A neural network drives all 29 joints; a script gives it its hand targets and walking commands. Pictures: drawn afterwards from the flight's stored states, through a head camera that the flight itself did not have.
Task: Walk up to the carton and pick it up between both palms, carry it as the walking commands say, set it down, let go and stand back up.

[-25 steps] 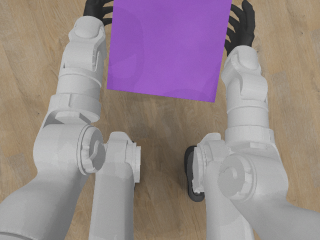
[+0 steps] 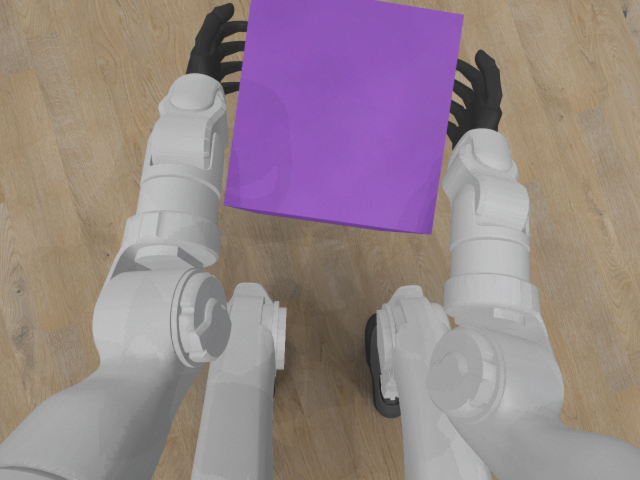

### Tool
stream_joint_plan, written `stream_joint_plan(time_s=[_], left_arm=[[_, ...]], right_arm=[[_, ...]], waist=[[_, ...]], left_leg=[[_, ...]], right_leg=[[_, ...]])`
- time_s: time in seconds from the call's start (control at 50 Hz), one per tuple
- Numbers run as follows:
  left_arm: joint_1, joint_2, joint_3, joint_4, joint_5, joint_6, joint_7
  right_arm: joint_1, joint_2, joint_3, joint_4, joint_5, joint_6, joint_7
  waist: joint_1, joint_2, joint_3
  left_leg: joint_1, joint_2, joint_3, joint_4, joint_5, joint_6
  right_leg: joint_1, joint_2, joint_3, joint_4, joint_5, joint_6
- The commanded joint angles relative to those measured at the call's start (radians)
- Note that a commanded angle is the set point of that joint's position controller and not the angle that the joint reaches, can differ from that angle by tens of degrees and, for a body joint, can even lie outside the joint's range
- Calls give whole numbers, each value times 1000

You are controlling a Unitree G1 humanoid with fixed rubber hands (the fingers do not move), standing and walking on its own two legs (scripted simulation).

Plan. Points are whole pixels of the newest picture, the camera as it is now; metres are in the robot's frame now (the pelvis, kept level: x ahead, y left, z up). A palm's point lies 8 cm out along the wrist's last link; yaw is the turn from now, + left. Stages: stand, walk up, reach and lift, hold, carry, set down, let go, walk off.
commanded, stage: reach and lift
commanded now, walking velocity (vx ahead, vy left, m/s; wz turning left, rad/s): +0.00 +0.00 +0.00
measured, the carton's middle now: (334, 139) +0.50 +0.02 -0.16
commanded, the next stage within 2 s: none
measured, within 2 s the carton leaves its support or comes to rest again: neither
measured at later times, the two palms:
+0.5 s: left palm (188, 64) +0.51 +0.16 +0.00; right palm (516, 119) +0.48 -0.13 +0.00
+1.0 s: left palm (159, 42) +0.49 +0.16 +0.07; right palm (580, 107) +0.46 -0.13 +0.08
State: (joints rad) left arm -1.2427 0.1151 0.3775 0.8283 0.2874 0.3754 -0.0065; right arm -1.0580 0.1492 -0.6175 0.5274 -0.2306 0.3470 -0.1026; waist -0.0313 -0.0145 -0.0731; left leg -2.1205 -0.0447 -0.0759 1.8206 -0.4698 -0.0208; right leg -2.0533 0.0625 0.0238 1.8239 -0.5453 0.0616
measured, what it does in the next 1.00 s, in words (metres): rises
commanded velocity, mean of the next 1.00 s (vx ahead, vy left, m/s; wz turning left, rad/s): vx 0.00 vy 0.00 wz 0.00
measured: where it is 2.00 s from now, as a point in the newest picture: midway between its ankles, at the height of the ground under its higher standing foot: (324, 377)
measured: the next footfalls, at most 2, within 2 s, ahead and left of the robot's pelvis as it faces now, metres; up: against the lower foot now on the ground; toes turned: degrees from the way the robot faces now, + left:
none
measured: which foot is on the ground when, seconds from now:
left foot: down 0.00-1.00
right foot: down 0.00-1.00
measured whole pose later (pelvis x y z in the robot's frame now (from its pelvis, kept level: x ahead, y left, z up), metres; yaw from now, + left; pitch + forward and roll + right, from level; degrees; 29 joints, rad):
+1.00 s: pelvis +0.03 +0.01 +0.12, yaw +2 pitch +37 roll -3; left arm -0.93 -0.01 0.39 0.72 0.31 0.37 0.00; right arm -0.77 0.21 -0.57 0.47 -0.28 0.35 -0.05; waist -0.06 0.00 -0.19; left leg -1.66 -0.05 -0.08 1.45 -0.44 -0.01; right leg -1.60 0.04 0.03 1.45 -0.51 0.05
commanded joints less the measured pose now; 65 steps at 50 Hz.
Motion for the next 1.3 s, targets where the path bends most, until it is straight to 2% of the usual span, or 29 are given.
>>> stream_joint_plan(time_s=[0.0,0.48,1.28], left_arm=[[-472,-1054,-384,38,-142,-22,-232],[-328,-1137,-407,10,-130,-20,-217],[-64,-1218,-475,-72,-116,-39,-213]], right_arm=[[-710,888,574,84,128,16,244],[-544,947,600,83,109,26,273],[-238,1017,685,52,75,13,294]], waist=[[-4,100,-1057],[-21,116,-1019],[-38,94,-848]], left_leg=[[730,-120,119,-187,179,13],[891,-133,102,-352,211,-1],[1223,-127,58,-680,259,6]], right_leg=[[447,134,-125,-187,188,-27],[597,135,-108,-347,224,-33],[937,114,-63,-679,288,-32]])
